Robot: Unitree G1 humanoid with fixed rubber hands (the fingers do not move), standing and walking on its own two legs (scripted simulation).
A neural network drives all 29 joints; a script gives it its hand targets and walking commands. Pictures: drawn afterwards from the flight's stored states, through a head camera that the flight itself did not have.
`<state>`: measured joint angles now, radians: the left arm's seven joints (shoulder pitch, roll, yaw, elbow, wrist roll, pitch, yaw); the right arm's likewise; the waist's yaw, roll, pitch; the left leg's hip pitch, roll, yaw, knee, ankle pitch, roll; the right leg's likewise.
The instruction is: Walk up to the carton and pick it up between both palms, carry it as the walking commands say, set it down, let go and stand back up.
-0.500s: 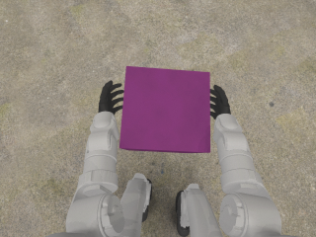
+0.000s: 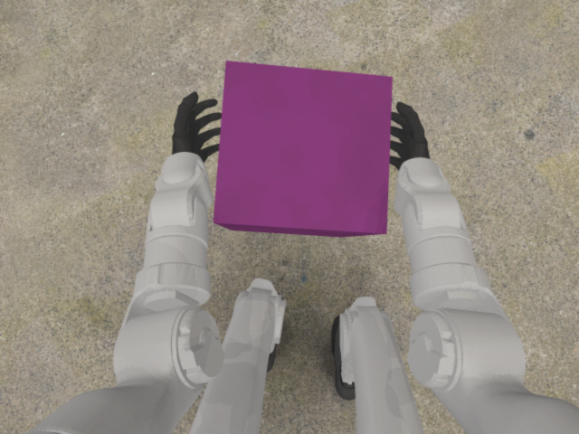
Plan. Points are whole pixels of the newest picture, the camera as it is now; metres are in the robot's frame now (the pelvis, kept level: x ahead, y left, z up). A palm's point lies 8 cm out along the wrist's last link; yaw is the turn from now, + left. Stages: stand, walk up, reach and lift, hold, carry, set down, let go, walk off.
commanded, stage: set down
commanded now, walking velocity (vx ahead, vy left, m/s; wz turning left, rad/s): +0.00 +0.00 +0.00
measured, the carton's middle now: (296, 168) +0.46 +0.06 -0.17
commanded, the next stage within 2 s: none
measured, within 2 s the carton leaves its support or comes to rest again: neither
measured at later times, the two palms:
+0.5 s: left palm (209, 159) +0.46 +0.20 -0.16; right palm (395, 159) +0.50 -0.09 -0.18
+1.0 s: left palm (218, 162) +0.49 +0.22 -0.27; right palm (374, 157) +0.53 -0.08 -0.28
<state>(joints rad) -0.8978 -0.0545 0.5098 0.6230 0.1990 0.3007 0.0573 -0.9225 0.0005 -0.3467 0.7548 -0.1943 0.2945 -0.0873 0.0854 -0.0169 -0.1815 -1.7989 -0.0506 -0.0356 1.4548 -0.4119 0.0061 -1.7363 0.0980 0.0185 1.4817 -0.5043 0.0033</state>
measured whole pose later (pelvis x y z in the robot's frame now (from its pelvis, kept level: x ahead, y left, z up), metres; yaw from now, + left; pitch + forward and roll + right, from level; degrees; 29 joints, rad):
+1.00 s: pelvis -0.04 -0.01 -0.12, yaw +0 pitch +36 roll -1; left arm -1.36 0.12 0.49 0.58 0.09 0.33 0.10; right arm -1.47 -0.21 -0.23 0.77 -0.06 0.34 -0.13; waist 0.10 -0.01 0.44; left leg -2.03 -0.05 -0.03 1.89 -0.48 -0.01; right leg -1.97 0.12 -0.01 1.94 -0.59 0.01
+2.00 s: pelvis -0.03 +0.00 -0.19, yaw -1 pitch +33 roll +0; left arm -1.54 0.24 0.42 0.89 0.00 0.29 0.13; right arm -1.66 -0.32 -0.07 1.07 0.05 0.31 -0.14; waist 0.13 -0.01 0.52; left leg -2.18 -0.03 0.01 2.15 -0.54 0.01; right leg -2.12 0.15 -0.01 2.20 -0.65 0.02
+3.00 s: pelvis -0.02 +0.00 -0.20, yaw +0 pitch +34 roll +1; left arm -1.45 0.26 0.50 0.92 0.06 0.23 0.01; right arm -1.59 -0.23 -0.22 1.03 -0.08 0.23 -0.04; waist 0.11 0.00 0.47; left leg -2.21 -0.03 0.02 2.19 -0.58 0.00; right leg -2.16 0.15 0.01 2.26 -0.69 0.01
